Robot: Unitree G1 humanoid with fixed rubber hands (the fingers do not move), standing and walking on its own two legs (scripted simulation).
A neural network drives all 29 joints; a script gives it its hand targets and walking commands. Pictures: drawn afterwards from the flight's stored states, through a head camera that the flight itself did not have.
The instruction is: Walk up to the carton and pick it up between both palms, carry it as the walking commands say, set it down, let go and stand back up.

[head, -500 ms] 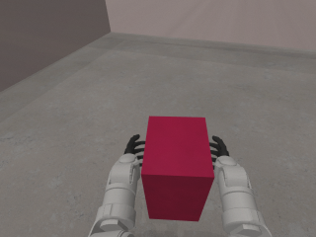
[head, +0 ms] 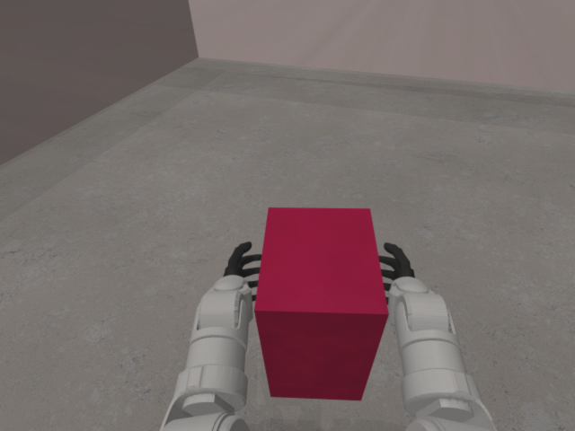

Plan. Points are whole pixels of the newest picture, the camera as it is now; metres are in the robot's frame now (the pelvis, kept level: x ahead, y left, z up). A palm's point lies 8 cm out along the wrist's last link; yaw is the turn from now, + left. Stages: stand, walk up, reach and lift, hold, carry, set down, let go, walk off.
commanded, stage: reach and lift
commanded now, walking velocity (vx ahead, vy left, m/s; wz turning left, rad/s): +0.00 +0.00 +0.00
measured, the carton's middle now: (317, 309) +0.33 +0.00 -0.01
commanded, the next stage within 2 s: hold in 0.56 s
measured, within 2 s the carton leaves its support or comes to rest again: neither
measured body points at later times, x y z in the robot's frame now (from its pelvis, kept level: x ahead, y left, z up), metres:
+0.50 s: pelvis +0.00 +0.00 +0.00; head -0.06 +0.00 +0.45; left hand +0.32 +0.12 +0.06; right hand +0.32 -0.13 +0.05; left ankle +0.03 +0.12 -0.74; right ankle +0.04 -0.12 -0.74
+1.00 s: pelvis -0.01 +0.00 +0.00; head -0.07 +0.00 +0.44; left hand +0.31 +0.13 +0.05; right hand +0.31 -0.13 +0.05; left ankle +0.03 +0.12 -0.74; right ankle +0.04 -0.12 -0.74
